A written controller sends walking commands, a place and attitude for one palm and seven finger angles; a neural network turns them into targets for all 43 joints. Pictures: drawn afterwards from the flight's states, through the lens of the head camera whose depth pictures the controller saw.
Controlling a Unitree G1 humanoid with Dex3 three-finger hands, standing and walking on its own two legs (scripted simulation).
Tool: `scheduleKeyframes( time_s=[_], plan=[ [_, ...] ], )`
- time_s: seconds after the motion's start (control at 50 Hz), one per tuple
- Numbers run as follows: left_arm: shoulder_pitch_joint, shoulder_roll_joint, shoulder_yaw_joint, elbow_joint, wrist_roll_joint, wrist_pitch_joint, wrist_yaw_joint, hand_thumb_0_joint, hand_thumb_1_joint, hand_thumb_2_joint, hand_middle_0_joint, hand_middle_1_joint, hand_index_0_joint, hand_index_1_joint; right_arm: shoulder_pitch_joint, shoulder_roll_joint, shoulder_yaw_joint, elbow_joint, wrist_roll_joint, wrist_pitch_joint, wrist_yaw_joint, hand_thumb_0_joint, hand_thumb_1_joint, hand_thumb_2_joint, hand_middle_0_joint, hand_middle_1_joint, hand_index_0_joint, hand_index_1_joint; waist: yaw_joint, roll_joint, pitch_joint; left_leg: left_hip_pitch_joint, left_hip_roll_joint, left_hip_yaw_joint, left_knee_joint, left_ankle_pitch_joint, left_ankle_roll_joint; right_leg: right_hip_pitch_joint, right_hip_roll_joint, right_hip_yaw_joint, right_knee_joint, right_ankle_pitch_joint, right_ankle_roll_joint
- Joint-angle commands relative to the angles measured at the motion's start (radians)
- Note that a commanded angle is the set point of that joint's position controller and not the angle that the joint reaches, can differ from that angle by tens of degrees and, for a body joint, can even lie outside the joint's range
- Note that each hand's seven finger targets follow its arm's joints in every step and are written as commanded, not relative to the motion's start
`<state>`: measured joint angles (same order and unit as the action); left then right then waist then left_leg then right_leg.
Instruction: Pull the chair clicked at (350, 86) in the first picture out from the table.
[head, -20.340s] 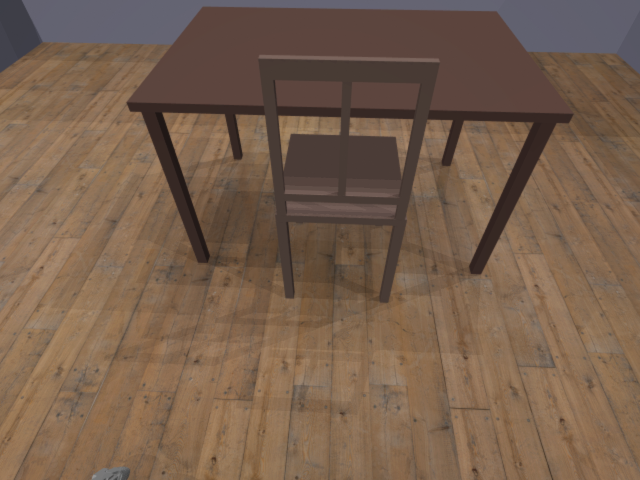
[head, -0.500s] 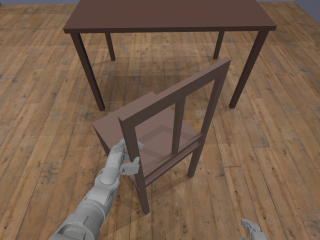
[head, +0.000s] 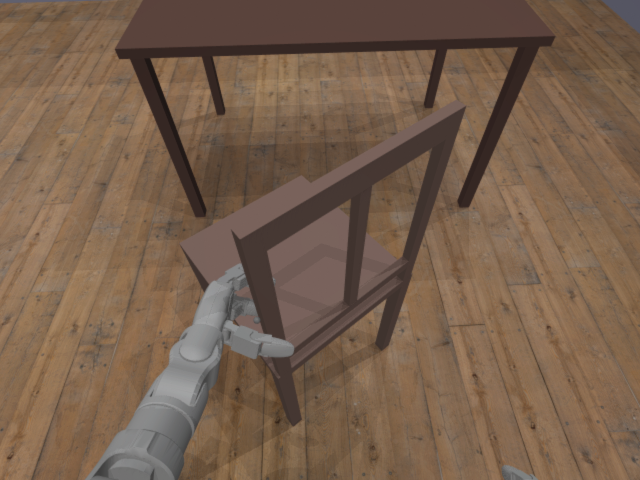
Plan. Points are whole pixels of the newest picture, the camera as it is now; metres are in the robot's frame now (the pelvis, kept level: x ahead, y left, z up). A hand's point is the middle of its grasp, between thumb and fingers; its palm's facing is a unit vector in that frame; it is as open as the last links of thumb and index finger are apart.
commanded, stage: open the thumb and straighten the fingers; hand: left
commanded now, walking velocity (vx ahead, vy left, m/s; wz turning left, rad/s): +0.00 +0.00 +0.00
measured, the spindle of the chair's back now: (355, 254) +0.47 -0.06 -0.07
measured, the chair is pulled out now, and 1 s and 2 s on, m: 0.60 0.60 0.60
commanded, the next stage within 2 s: draw the fingers out of the gap in 0.36 s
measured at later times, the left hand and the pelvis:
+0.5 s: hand (257, 325) +0.33 +0.09 -0.04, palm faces -0.17 -0.97 -0.17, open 17.4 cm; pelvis +0.01 -0.01 -0.01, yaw +1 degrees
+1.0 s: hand (239, 386) +0.25 +0.10 -0.03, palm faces -0.14 -0.97 -0.18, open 17.5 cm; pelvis +0.00 -0.01 -0.01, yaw +2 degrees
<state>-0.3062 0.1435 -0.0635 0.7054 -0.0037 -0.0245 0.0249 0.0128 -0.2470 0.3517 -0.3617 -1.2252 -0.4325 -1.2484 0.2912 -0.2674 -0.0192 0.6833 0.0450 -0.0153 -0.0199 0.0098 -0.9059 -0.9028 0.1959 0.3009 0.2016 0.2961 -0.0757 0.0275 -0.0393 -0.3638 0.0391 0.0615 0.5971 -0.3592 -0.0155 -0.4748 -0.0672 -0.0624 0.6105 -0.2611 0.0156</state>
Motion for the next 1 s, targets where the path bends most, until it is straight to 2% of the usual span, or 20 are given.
scheduleKeyframes(
  time_s=[0.0, 0.02, 0.1, 0.12, 0.14, 0.16, 0.2, 0.34, 0.36, 0.42, 0.44, 0.54, 0.6, 0.72, 0.78, 0.84, 0.86, 0.9, 0.94, 0.98],
  plan=[
    [-0.302, 0.069, 0.032, -0.218, -0.016, -0.050, -0.013, 0.000, -0.550, 0.200, -0.250, -0.725, -0.250, -0.725, -0.005, -0.117, -0.042, -0.130, -0.005, -0.053, -0.009, 0.000, -0.900, -0.900, 0.200, 0.300, 0.200, 0.300, -0.002, -0.077, -0.286, -0.002, -0.019, -0.020, -0.055, 0.253, 0.031, 0.209, 0.029, -0.002, -0.023, 0.270, -0.023],
    [-0.307, 0.077, 0.039, -0.230, -0.015, -0.053, -0.014, 0.000, -0.550, 0.200, -0.225, -0.652, -0.225, -0.652, 0.002, -0.117, -0.044, -0.132, -0.006, -0.057, -0.010, 0.000, -0.900, -0.900, 0.200, 0.300, 0.200, 0.300, -0.003, -0.102, -0.296, -0.007, -0.019, -0.022, -0.050, 0.257, 0.032, 0.216, 0.030, -0.003, -0.018, 0.275, -0.023],
    [-0.281, 0.086, 0.043, -0.257, -0.002, -0.056, -0.012, 0.000, -0.550, 0.200, -0.125, -0.363, -0.125, -0.363, 0.010, -0.115, -0.044, -0.135, -0.009, -0.063, -0.011, 0.000, -0.900, -0.900, 0.200, 0.300, 0.200, 0.300, 0.002, -0.050, -0.310, 0.002, -0.020, -0.021, -0.032, 0.289, 0.028, 0.201, 0.029, -0.001, 0.002, 0.299, -0.024],
    [-0.280, 0.160, 0.106, -0.229, 0.005, -0.051, -0.008, 0.000, -0.550, 0.200, -0.100, -0.290, -0.100, -0.290, 0.018, -0.125, -0.045, -0.128, -0.011, -0.058, -0.014, 0.000, -0.900, -0.900, 0.200, 0.300, 0.200, 0.300, 0.008, -0.068, -0.298, -0.020, -0.021, -0.022, -0.026, 0.279, 0.029, 0.200, 0.028, 0.001, 0.007, 0.294, -0.023],
    [-0.254, 0.183, 0.121, -0.214, 0.012, -0.046, -0.009, 0.000, -0.550, 0.200, -0.075, -0.218, -0.075, -0.218, 0.017, -0.129, -0.042, -0.131, -0.013, -0.051, -0.015, 0.000, -0.900, -0.900, 0.200, 0.300, 0.200, 0.300, 0.019, -0.070, -0.286, -0.040, -0.023, -0.023, -0.029, 0.271, 0.029, 0.210, 0.027, 0.003, 0.008, 0.289, -0.023],
    [-0.270, 0.131, 0.078, -0.226, 0.009, -0.041, -0.014, 0.000, -0.550, 0.200, -0.050, -0.145, -0.050, -0.145, 0.014, -0.119, -0.036, -0.141, -0.010, -0.052, -0.014, 0.000, -0.900, -0.900, 0.200, 0.300, 0.200, 0.300, 0.005, -0.069, -0.280, -0.039, -0.027, -0.021, -0.029, 0.260, 0.031, 0.200, 0.029, 0.001, 0.008, 0.284, -0.022],
    [-0.260, 0.118, 0.072, -0.239, 0.008, -0.037, -0.022, 0.000, -0.550, 0.200, 0.000, 0.000, 0.000, 0.000, 0.009, -0.117, -0.039, -0.149, -0.011, -0.054, -0.012, 0.000, -0.900, -0.900, 0.200, 0.300, 0.200, 0.300, 0.008, -0.067, -0.291, -0.042, -0.026, -0.018, -0.020, 0.264, 0.030, 0.200, 0.027, 0.001, 0.016, 0.291, -0.022],
    [-0.227, 0.044, -0.001, -0.318, -0.011, -0.022, -0.039, 0.000, -0.550, 0.200, 0.000, 0.000, 0.000, 0.000, 0.002, -0.114, -0.044, -0.168, -0.007, -0.069, -0.012, 0.000, -0.900, -0.900, 0.200, 0.300, 0.200, 0.300, -0.004, -0.050, -0.325, -0.005, -0.022, -0.028, 0.007, 0.333, 0.028, 0.185, 0.029, -0.011, 0.029, 0.340, -0.024],
    [-0.212, 0.074, 0.024, -0.333, -0.011, -0.020, -0.034, 0.000, -0.550, 0.200, 0.000, 0.000, 0.000, 0.000, 0.012, -0.118, -0.045, -0.167, -0.008, -0.069, -0.012, 0.000, -0.900, -0.900, 0.200, 0.300, 0.200, 0.300, -0.001, -0.063, -0.337, -0.004, -0.021, -0.031, 0.007, 0.336, 0.028, 0.194, 0.029, -0.012, 0.033, 0.345, -0.024],
    [-0.225, 0.070, 0.016, -0.328, 0.000, -0.005, -0.022, 0.000, -0.550, 0.200, 0.000, 0.000, 0.000, 0.000, 0.002, -0.118, -0.040, -0.168, -0.007, -0.062, -0.014, 0.000, -0.900, -0.900, 0.200, 0.300, 0.200, 0.300, -0.010, -0.089, -0.293, -0.034, -0.025, -0.030, 0.008, 0.292, 0.029, 0.170, 0.027, -0.011, 0.032, 0.318, -0.019],
    [-0.203, 0.196, 0.124, -0.278, 0.014, -0.001, -0.017, 0.000, -0.550, 0.200, 0.000, 0.000, 0.000, 0.000, 0.005, -0.132, -0.040, -0.162, -0.012, -0.053, -0.019, 0.000, -0.900, -0.900, 0.200, 0.300, 0.200, 0.300, 0.014, -0.108, -0.271, -0.074, -0.030, -0.031, 0.009, 0.268, 0.031, 0.187, 0.026, -0.005, 0.036, 0.302, -0.021],
    [-0.059, 0.123, 0.069, -0.415, 0.014, -0.002, -0.032, 0.000, -0.550, 0.200, 0.000, 0.000, 0.000, 0.000, -0.032, -0.109, -0.037, -0.220, -0.012, -0.052, -0.014, 0.000, -0.900, -0.900, 0.200, 0.300, 0.200, 0.300, 0.039, -0.013, -0.327, -0.039, -0.032, -0.015, 0.010, 0.311, 0.028, 0.224, 0.018, -0.001, 0.046, 0.337, -0.027],
    [0.010, 0.069, 0.008, -0.487, -0.002, 0.008, -0.047, 0.000, -0.550, 0.200, 0.000, 0.000, 0.000, 0.000, -0.047, -0.106, -0.035, -0.240, -0.006, -0.060, -0.014, 0.000, -0.900, -0.900, 0.200, 0.300, 0.200, 0.300, 0.024, -0.052, -0.321, -0.028, -0.026, -0.018, 0.014, 0.310, 0.028, 0.211, 0.022, -0.009, 0.043, 0.330, -0.023],
    [0.111, 0.104, 0.012, -0.587, -0.008, 0.035, -0.042, 0.000, -0.550, 0.200, 0.000, 0.000, 0.000, 0.000, -0.069, -0.115, -0.032, -0.259, -0.003, -0.081, -0.026, 0.000, -0.900, -0.900, 0.200, 0.300, 0.200, 0.300, 0.019, -0.092, -0.264, -0.053, -0.030, -0.029, 0.017, 0.233, 0.033, 0.180, 0.020, -0.009, 0.032, 0.258, -0.015],
    [0.147, 0.144, 0.034, -0.648, 0.001, 0.035, -0.031, 0.000, -0.550, 0.200, 0.000, 0.000, 0.000, 0.000, -0.081, -0.113, -0.025, -0.267, -0.006, -0.090, -0.034, 0.000, -0.900, -0.900, 0.200, 0.300, 0.200, 0.300, 0.027, -0.064, -0.261, -0.051, -0.037, -0.033, 0.022, 0.224, 0.033, 0.182, 0.018, -0.006, 0.038, 0.239, -0.017],
    [0.231, 0.134, 0.019, -0.697, 0.004, 0.033, -0.031, 0.000, -0.550, 0.200, 0.000, 0.000, 0.000, 0.000, -0.090, -0.109, -0.023, -0.278, -0.007, -0.102, -0.039, 0.000, -0.900, -0.900, 0.200, 0.300, 0.200, 0.300, 0.034, -0.049, -0.262, -0.044, -0.036, -0.035, 0.030, 0.238, 0.032, 0.183, 0.016, -0.007, 0.044, 0.247, -0.018],
    [0.237, 0.095, -0.021, -0.720, 0.001, 0.034, -0.035, 0.000, -0.550, 0.200, 0.000, 0.000, 0.000, 0.000, -0.092, -0.100, -0.018, -0.281, -0.006, -0.108, -0.038, 0.000, -0.900, -0.900, 0.200, 0.300, 0.200, 0.300, 0.022, -0.037, -0.256, -0.035, -0.038, -0.033, 0.034, 0.233, 0.032, 0.169, 0.015, -0.009, 0.043, 0.239, -0.017],
    [0.278, 0.087, -0.034, -0.743, -0.001, 0.042, -0.041, 0.000, -0.550, 0.200, 0.000, 0.000, 0.000, 0.000, -0.099, -0.100, -0.016, -0.288, -0.007, -0.119, -0.039, 0.000, -0.900, -0.900, 0.200, 0.300, 0.200, 0.300, 0.023, -0.030, -0.249, -0.039, -0.037, -0.038, 0.040, 0.225, 0.031, 0.157, 0.015, -0.013, 0.048, 0.226, -0.017],
    [0.374, 0.103, -0.022, -0.745, -0.004, 0.054, -0.045, 0.000, -0.550, 0.200, 0.000, 0.000, 0.000, 0.000, -0.106, -0.108, -0.016, -0.296, -0.006, -0.122, -0.039, 0.000, -0.900, -0.900, 0.200, 0.300, 0.200, 0.300, 0.034, -0.052, -0.227, -0.057, -0.036, -0.043, 0.042, 0.219, 0.028, 0.161, 0.013, -0.016, 0.047, 0.219, -0.020],
    [0.409, 0.083, -0.048, -0.773, -0.003, 0.066, -0.048, 0.000, -0.550, 0.200, 0.000, 0.000, 0.000, 0.000, -0.106, -0.103, -0.015, -0.306, -0.005, -0.127, -0.038, 0.000, -0.900, -0.900, 0.200, 0.300, 0.200, 0.300, 0.025, -0.062, -0.210, -0.060, -0.035, -0.045, 0.050, 0.206, 0.028, 0.135, 0.013, -0.019, 0.053, 0.208, -0.016]
  ],
)
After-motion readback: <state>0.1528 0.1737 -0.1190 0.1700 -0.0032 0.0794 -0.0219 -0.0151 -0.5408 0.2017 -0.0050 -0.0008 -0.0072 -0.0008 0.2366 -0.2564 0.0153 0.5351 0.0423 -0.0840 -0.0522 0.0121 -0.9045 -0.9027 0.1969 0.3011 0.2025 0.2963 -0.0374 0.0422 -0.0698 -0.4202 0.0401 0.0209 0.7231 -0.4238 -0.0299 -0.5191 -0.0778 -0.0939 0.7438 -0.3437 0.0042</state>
